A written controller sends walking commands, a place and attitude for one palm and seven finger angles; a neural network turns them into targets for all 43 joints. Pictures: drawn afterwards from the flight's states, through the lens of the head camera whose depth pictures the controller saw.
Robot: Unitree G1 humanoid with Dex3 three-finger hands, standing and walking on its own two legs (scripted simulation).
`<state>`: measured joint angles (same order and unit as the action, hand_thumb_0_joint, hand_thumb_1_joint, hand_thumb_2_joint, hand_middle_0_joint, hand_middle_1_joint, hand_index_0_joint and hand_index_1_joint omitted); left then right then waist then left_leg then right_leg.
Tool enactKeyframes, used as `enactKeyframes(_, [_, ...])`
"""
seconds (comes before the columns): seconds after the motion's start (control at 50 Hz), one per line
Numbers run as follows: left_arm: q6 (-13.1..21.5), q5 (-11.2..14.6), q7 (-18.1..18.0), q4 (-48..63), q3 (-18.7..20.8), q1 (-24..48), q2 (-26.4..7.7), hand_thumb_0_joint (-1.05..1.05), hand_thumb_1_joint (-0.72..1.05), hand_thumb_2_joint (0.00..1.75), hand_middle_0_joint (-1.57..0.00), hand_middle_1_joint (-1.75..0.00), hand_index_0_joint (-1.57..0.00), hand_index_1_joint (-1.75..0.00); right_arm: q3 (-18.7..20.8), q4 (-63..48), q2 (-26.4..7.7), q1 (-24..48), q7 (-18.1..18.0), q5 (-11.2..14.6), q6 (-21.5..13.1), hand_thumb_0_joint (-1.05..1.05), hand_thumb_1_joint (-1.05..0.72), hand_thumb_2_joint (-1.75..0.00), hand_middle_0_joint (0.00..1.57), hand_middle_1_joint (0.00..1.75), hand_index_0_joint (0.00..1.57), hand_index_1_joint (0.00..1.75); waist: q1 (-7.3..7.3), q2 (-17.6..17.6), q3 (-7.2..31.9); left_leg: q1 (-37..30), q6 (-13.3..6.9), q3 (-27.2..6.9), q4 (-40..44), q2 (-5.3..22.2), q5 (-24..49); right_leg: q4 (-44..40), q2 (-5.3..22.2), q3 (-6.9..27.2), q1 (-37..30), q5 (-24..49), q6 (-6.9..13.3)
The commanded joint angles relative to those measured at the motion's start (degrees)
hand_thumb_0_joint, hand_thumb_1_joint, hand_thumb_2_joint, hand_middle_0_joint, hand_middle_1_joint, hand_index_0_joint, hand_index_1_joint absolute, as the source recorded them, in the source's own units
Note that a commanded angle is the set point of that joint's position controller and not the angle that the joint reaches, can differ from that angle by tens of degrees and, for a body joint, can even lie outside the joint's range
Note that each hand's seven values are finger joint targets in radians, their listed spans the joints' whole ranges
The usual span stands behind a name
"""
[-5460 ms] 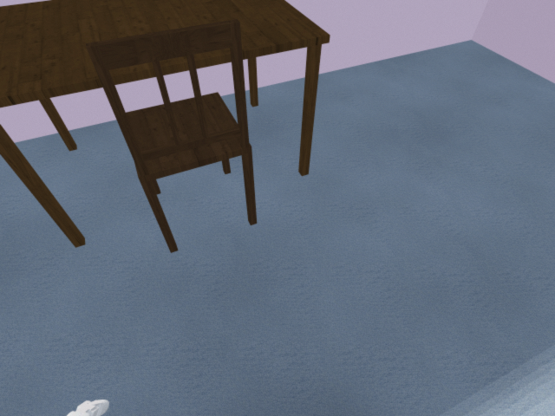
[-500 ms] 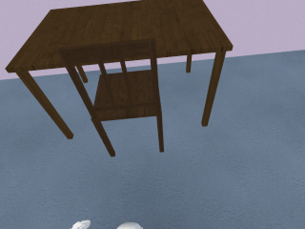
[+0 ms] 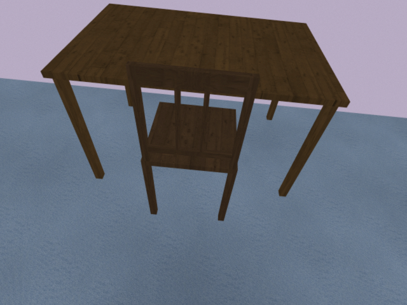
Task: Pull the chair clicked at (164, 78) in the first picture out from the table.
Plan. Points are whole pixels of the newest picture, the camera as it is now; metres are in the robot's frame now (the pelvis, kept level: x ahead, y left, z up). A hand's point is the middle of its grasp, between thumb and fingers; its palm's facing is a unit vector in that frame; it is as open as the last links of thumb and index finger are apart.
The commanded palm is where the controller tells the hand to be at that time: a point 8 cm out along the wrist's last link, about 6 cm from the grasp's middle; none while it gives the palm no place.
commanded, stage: take the last steps up to it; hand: left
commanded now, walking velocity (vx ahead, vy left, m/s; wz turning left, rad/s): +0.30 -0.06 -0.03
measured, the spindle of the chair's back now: (177, 121) +0.70 +0.14 -0.09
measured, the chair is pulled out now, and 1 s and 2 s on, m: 0.00 0.00 0.00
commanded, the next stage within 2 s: come to a stop and stand still in 0.48 s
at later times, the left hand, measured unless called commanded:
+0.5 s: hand (163, 260) +0.25 +0.11 -0.17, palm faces +0.03 -0.98 -0.22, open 7.3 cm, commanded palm none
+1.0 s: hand (161, 268) +0.24 +0.12 -0.18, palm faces +0.04 -0.97 -0.23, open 7.4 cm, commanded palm none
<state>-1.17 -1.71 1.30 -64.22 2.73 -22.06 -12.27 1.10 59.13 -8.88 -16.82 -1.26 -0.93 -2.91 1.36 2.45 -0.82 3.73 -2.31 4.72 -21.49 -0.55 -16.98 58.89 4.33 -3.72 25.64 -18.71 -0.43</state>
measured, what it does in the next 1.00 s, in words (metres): walks ahead: right foot, then left foot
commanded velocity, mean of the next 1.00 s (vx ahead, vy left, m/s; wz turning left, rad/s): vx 0.03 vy -0.02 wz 0.01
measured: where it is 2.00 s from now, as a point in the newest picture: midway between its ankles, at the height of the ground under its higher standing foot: outside the picture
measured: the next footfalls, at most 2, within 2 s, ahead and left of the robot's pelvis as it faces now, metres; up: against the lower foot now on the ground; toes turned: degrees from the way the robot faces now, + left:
right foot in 0.32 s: +0.25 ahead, -0.15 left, +0.00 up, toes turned -3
left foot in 0.74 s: +0.34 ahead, +0.06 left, +0.00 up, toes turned +3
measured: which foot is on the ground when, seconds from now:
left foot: down 0.00-0.32, up 0.34-0.72, down 0.74-1.00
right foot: up 0.00-0.30, down 0.32-1.00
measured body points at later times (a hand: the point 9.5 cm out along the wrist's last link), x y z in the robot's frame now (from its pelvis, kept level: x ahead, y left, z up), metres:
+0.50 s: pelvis +0.17 -0.07 -0.01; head +0.19 -0.08 +0.44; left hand +0.25 +0.16 -0.15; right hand +0.14 -0.29 -0.17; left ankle +0.12 +0.07 -0.66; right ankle +0.21 -0.13 -0.74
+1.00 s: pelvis +0.24 -0.07 -0.01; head +0.29 -0.08 +0.43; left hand +0.24 +0.17 -0.17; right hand +0.34 -0.27 -0.17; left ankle +0.30 +0.05 -0.74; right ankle +0.20 -0.16 -0.74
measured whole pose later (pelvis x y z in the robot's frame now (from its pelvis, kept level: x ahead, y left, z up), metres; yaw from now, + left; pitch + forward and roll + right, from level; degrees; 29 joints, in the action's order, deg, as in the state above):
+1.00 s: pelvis +0.24 -0.07 -0.01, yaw -2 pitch +0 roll +2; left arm -1.8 -0.8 -2.2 -60.8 1.4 -14.9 -9.1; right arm 1.3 58.7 -7.2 -4.5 -2.0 -0.5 1.3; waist 2.4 1.1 -5.9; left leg 18.0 -0.8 5.1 -28.0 -0.2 -9.9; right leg 37.4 1.7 -2.3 13.9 -24.0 -0.2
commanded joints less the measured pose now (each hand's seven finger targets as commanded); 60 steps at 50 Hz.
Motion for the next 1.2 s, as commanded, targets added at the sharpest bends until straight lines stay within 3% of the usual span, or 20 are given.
enactKeyframes(0.0, [2.0,0.3,0.0,5.0,0.5,4.4,-1.5,0.0,0.9,0.9,-0.2,-0.3,-0.2,-0.3,1.3,0.9,-7.6,-6.7,-0.9,0.3,-1.5,0.0,-0.9,-0.9,0.2,0.3,0.2,0.3,-1.39,-7.5,-5.0,-4.5,-7.4,-8.9,11.2,14.9,24.5,2.4,1.7,1.0,12.5,5.1,-1.1])
enactKeyframes(0.2, [2.5,0.9,0.2,9.1,0.4,16.6,-0.2,0.0,0.9,0.9,-0.2,-0.3,-0.2,-0.3,2.0,5.0,-7.9,-11.4,-1.1,-0.8,-1.0,0.0,-0.9,-0.9,0.2,0.3,0.2,0.3,-3.61,-9.9,-8.1,-3.6,-6.5,-6.0,6.6,16.0,32.4,-20.1,-0.7,-3.1,3.7,5.4,2.2])
enactKeyframes(0.26, [3.7,0.6,-0.3,4.6,1.7,1.4,-3.0,0.0,0.9,0.9,-0.2,-0.3,-0.2,-0.3,2.1,5.2,-8.3,-9.4,-1.0,-0.1,-0.9,0.0,-0.9,-0.9,0.2,0.3,0.2,0.3,3.85,-6.3,-0.6,2.9,-3.5,-2.6,-11.9,12.6,39.5,-28.3,-3.9,-4.3,-20.0,10.3,4.2])
enactKeyframes(0.28, [4.6,0.1,-1.0,2.3,2.9,-6.6,-7.5,0.0,0.9,0.9,-0.2,-0.3,-0.2,-0.3,1.8,4.6,-6.4,-10.5,-0.4,0.6,-1.1,0.0,-0.9,-0.9,0.2,0.3,0.2,0.3,6.76,1.7,5.9,13.9,-1.2,0.2,-27.5,7.9,26.4,-30.0,5.3,7.1,-34.5,12.6,7.9])
enactKeyframes(0.3, [4.7,0.6,-1.4,1.6,3.9,-11.2,-12.6,0.0,0.9,0.9,-0.2,-0.3,-0.2,-0.3,1.6,3.3,-3.4,-13.1,-0.4,1.1,-1.4,0.0,-0.9,-0.9,0.2,0.3,0.2,0.3,5.85,12.0,13.1,24.5,0.8,1.2,-46.8,0.0,-14.4,-37.5,20.8,29.6,-41.8,21.4,15.0])
enactKeyframes(0.32, [4.3,1.5,-1.7,2.4,3.9,-8.8,-12.9,0.0,0.9,0.9,-0.2,-0.3,-0.2,-0.3,1.8,2.3,-4.5,-9.7,-0.4,1.5,-0.5,0.0,-0.9,-0.9,0.2,0.3,0.2,0.3,5.97,7.9,12.0,25.0,-0.9,-5.4,-55.4,1.4,-16.7,-43.2,22.0,33.2,-34.4,11.4,17.1])
enactKeyframes(0.36, [4.0,1.3,-2.2,5.7,2.4,3.0,-7.1,0.0,0.9,0.9,-0.2,-0.3,-0.2,-0.3,2.1,1.2,-3.7,-4.5,0.2,0.3,-0.1,0.0,-0.9,-0.9,0.2,0.3,0.2,0.3,2.03,1.1,0.1,28.4,-1.0,-7.0,-56.6,6.1,-6.9,-46.9,17.7,24.3,-18.3,-0.9,14.9])
enactKeyframes(0.44, [5.1,0.7,-2.6,6.7,0.5,8.6,-1.6,0.0,0.9,0.9,-0.2,-0.3,-0.2,-0.3,1.6,3.0,-0.5,-9.3,0.6,-0.6,2.1,0.0,-0.9,-0.9,0.2,0.3,0.2,0.3,-4.0,2.6,-1.8,20.8,1.3,-4.6,-43.8,7.4,-1.7,-49.0,11.2,7.0,-6.0,12.3,11.2])
enactKeyframes(0.56, [5.2,0.7,-2.1,5.2,0.4,5.0,-2.3,0.0,0.9,0.9,-0.2,-0.3,-0.2,-0.3,1.3,0.5,-0.4,-2.3,1.2,-0.3,2.1,0.0,-0.9,-0.9,0.2,0.3,0.2,0.3,-2.29,2.9,-2.5,21.3,2.5,-1.7,-27.5,6.1,1.2,-49.6,9.3,5.5,-11.4,17.1,11.7])
enactKeyframes(0.66, [4.1,1.1,-3.1,3.1,-0.4,3.7,-2.3,0.0,0.9,0.9,-0.2,-0.3,-0.2,-0.3,-0.3,1.4,-0.8,1.2,-0.1,0.3,1.8,0.0,-0.9,-0.9,0.2,0.3,0.2,0.3,-1.25,1.0,0.8,11.9,3.8,-2.6,-10.4,3.7,5.7,-39.8,7.7,3.7,-18.4,42.5,8.8])
enactKeyframes(0.7, [3.3,1.5,-3.6,2.6,-0.5,3.1,-2.3,0.0,0.9,0.9,-0.2,-0.3,-0.2,-0.3,0.1,1.8,-3.1,0.5,-0.5,0.5,1.8,0.0,-0.9,-0.9,0.2,0.3,0.2,0.3,-1.77,-0.7,2.0,5.1,3.0,-4.6,-2.7,5.9,24.1,-34.9,5.6,2.8,-17.2,37.9,5.3])
enactKeyframes(0.76, [1.6,1.4,-4.6,2.9,-1.1,0.5,-0.5,0.0,0.9,0.9,-0.2,-0.3,-0.2,-0.3,0.6,1.3,-6.8,1.6,-1.5,0.6,2.1,0.0,-0.9,-0.9,0.2,0.3,0.2,0.3,-0.28,-10.8,1.5,1.1,-2.5,-10.2,-3.6,14.3,50.0,-32.5,0.6,1.2,-13.3,12.6,1.1])
enactKeyframes(0.8, [0.7,1.6,-4.3,2.9,-0.7,0.3,-1.9,0.0,0.9,0.9,-0.2,-0.3,-0.2,-0.3,1.2,0.1,-7.9,4.2,-1.9,0.8,2.9,0.0,-0.9,-0.9,0.2,0.3,0.2,0.3,0.02,-14.6,2.0,3.3,-4.9,-12.4,0.1,15.9,47.0,-27.9,-0.5,0.6,-14.3,0.5,0.5])
enactKeyframes(0.92, [-0.4,1.0,-4.0,4.4,-0.1,-0.4,-1.1,0.0,0.9,0.9,-0.2,-0.3,-0.2,-0.3,2.9,-2.1,-9.5,7.4,-1.8,0.2,3.9,0.0,-0.9,-0.9,0.2,0.3,0.2,0.3,0.12,-8.6,5.9,2.1,-8.9,-13.2,-1.0,18.3,44.0,-17.6,-1.7,2.5,-9.8,-8.1,0.4])
enactKeyframes(0.98, [0.2,0.5,-4.1,4.8,0.0,-2.1,-1.1,0.0,0.9,0.9,-0.2,-0.3,-0.2,-0.3,3.3,-3.0,-9.1,8.9,-1.3,0.4,4.2,0.0,-0.9,-0.9,0.2,0.3,0.2,0.3,0.99,-4.3,8.2,4.5,-4.8,-10.4,-6.3,14.0,32.9,-31.0,-0.8,4.1,-14.0,5.5,0.2])
enactKeyframes(1.04, [1.2,0.4,-4.1,6.3,0.2,3.6,-5.9,0.0,0.9,0.9,-0.2,-0.3,-0.2,-0.3,2.6,-3.4,-3.9,9.5,-0.2,0.6,5.1,0.0,-0.9,-0.9,0.2,0.3,0.2,0.3,-0.81,12.2,1.5,12.3,2.9,-3.0,-13.2,1.7,-1.4,-39.7,11.6,16.9,-11.5,25.5,7.2])
enactKeyframes(1.06, [2.4,-0.8,-6.1,9.1,-0.4,2.1,-3.0,0.0,0.9,0.9,-0.2,-0.3,-0.2,-0.3,2.9,-7.4,-7.8,8.8,0.0,0.2,2.9,0.0,-0.9,-0.9,0.2,0.3,0.2,0.3,-1.65,4.2,2.0,15.9,4.0,-1.5,-15.0,1.9,-2.8,-33.3,8.3,18.0,-18.4,51.2,4.8])
enactKeyframes(1.08, [3.0,-0.2,-5.7,12.2,0.4,1.7,-8.2,0.0,0.9,0.9,-0.2,-0.3,-0.2,-0.3,2.4,-7.8,-4.3,7.4,1.0,0.3,3.4,0.0,-0.9,-0.9,0.2,0.3,0.2,0.3,-0.73,9.5,6.4,18.7,1.8,-2.5,-20.5,1.3,-2.3,-31.2,8.8,14.6,-21.7,49.2,5.4])
enactKeyframes(1.12, [3.7,-0.3,-5.6,14.0,0.8,0.8,-7.2,0.0,0.9,0.9,-0.2,-0.3,-0.2,-0.3,2.0,-10.1,-3.9,9.2,1.2,0.4,3.5,0.0,-0.9,-0.9,0.2,0.3,0.2,0.3,0.39,3.6,5.5,21.6,1.1,-2.8,-25.5,1.2,-6.0,-30.3,10.6,15.0,-23.6,54.7,8.8])
enactKeyframes(1.18, [3.4,-0.4,-5.2,15.3,-0.1,1.6,-6.7,0.0,0.9,0.9,-0.2,-0.3,-0.2,-0.3,1.4,-10.8,-3.0,7.7,0.8,0.8,3.7,0.0,-0.9,-0.9,0.2,0.3,0.2,0.3,-0.98,6.9,1.3,17.6,1.1,-2.5,-21.1,0.7,-6.5,-31.8,8.6,11.5,-17.6,48.3,9.6])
